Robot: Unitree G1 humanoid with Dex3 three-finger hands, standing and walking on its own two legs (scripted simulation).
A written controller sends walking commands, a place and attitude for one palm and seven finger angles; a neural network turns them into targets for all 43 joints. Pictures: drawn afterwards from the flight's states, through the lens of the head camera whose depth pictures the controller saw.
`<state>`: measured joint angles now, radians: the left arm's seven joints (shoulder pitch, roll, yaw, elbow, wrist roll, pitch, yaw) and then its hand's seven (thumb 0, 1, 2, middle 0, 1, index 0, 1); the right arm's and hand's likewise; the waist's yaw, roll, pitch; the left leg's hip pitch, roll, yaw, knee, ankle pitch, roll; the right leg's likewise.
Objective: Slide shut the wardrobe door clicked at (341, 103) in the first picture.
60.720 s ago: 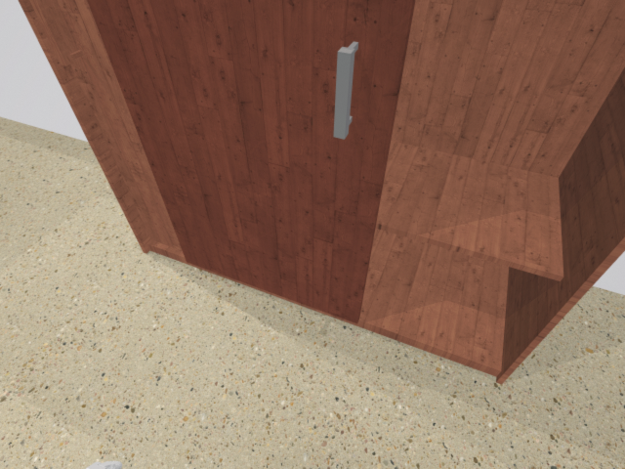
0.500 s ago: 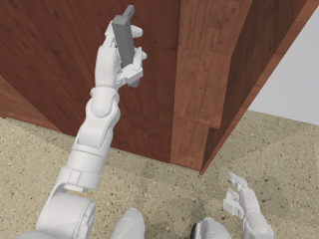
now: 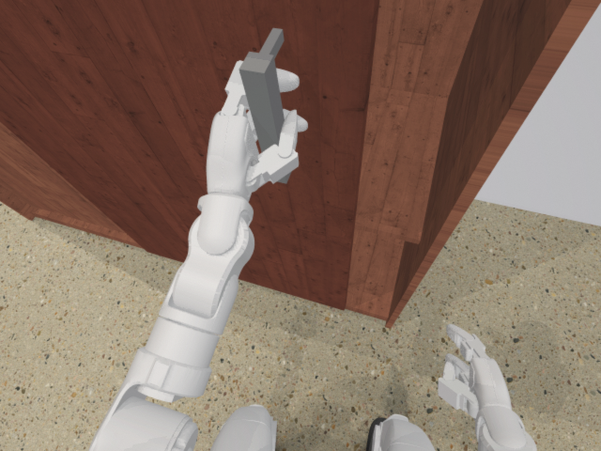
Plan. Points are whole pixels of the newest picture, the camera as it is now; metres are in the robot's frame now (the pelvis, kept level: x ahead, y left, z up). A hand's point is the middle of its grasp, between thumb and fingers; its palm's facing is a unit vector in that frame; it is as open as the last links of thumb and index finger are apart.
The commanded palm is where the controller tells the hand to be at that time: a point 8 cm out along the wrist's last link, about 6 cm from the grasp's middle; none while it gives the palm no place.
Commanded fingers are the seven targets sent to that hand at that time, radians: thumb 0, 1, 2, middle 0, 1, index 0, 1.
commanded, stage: step sideways, sliding the door along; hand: left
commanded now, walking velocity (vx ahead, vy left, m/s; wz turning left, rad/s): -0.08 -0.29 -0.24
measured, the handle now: (277, 114) +0.44 +0.10 +0.15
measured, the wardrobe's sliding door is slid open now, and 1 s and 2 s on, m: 0.13 0.00 0.00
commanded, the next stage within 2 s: none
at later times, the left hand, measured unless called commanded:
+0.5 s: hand (366, 172) +0.38 +0.00 +0.15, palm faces -0.13 -0.99 -0.03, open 6.2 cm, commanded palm +0.35 -0.02 +0.16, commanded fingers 0.00 0.90 0.90 -0.45 -1.40 -0.45 -1.40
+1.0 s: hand (422, 180) +0.37 -0.06 +0.15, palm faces +0.07 -0.99 -0.07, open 6.3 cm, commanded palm +0.34 -0.09 +0.16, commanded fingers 0.00 0.90 0.90 -0.45 -1.40 -0.45 -1.40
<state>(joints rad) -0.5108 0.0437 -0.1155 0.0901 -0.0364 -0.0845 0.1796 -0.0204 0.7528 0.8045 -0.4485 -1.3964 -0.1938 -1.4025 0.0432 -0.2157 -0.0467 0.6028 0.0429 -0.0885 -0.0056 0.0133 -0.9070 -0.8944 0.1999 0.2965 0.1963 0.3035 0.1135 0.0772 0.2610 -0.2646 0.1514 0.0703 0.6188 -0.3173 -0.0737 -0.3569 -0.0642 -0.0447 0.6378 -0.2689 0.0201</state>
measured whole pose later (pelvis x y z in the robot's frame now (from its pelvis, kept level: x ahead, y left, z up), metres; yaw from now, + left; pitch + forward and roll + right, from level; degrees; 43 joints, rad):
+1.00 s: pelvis -0.06 -0.16 -0.01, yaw -6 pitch -3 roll -1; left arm -0.68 0.15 -0.01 0.33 -0.10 -0.08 0.16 -0.01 0.76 0.84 -0.36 -1.40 -0.16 -1.40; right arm 0.10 -0.18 -0.04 0.60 0.05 -0.01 0.03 0.01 -0.90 -0.89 0.20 0.30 0.20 0.30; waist 0.15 0.07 0.27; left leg -0.27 0.28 0.07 0.64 -0.28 -0.15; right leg -0.29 -0.03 -0.03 0.69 -0.32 0.00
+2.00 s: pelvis +0.02 -0.21 +0.00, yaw -1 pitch +0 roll +0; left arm -0.29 0.04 -0.03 -0.11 -0.06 -0.04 0.25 -0.01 0.74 0.84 -0.41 -1.40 -0.07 -1.32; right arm 0.09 -0.20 0.00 0.53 0.05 -0.14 0.04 0.01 -0.91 -0.89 0.20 0.30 0.20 0.30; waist 0.20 0.12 0.23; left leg -0.19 0.17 0.21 0.69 -0.40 -0.05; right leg -0.26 -0.02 -0.07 0.62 -0.36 -0.01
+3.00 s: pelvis +0.21 -0.07 -0.01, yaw -3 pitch -8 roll -2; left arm 0.43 0.26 -0.46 -0.55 0.03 -0.27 0.04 -0.09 0.56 0.66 -0.47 -1.39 -0.35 -1.30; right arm 0.10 -0.25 0.01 0.45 0.02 -0.16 0.07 0.01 -0.90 -0.89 0.20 0.30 0.20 0.30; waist 0.13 0.06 0.17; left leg -0.21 0.25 0.17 0.72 -0.33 -0.10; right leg -0.84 -0.09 0.02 1.82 -0.55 0.03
